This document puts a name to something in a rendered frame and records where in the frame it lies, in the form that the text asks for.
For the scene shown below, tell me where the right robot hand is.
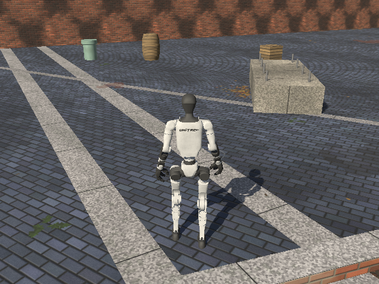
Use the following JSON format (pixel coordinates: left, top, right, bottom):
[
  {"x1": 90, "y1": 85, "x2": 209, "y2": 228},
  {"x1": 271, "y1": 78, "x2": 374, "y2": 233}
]
[{"x1": 210, "y1": 163, "x2": 223, "y2": 175}]

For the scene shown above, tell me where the robot left upper arm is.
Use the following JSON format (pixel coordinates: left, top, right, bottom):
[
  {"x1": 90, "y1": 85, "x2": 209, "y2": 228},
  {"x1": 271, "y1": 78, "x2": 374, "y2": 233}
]
[{"x1": 162, "y1": 120, "x2": 177, "y2": 153}]

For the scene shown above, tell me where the robot right upper arm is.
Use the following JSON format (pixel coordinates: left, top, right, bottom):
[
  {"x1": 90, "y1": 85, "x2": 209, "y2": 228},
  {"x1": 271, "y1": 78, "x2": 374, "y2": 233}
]
[{"x1": 201, "y1": 119, "x2": 217, "y2": 151}]

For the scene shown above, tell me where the left robot hand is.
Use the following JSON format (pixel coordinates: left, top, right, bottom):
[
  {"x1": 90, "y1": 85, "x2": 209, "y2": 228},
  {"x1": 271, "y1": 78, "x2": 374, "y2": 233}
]
[{"x1": 155, "y1": 168, "x2": 169, "y2": 182}]

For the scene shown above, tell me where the robot left thigh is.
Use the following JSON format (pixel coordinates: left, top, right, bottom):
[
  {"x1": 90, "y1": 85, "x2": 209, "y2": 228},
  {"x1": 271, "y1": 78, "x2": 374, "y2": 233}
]
[{"x1": 170, "y1": 165, "x2": 182, "y2": 205}]

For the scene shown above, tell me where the left robot forearm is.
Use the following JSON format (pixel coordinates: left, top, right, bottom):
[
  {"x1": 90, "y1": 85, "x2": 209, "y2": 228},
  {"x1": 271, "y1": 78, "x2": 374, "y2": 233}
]
[{"x1": 157, "y1": 144, "x2": 168, "y2": 170}]

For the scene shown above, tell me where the robot right shin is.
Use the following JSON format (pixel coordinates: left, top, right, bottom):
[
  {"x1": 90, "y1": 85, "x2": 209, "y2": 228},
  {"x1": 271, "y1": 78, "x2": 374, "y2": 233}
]
[{"x1": 198, "y1": 199, "x2": 207, "y2": 240}]

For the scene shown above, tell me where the right robot forearm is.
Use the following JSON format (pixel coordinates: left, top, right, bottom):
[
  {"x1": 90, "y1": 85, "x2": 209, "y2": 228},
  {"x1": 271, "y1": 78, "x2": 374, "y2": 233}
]
[{"x1": 211, "y1": 143, "x2": 222, "y2": 165}]

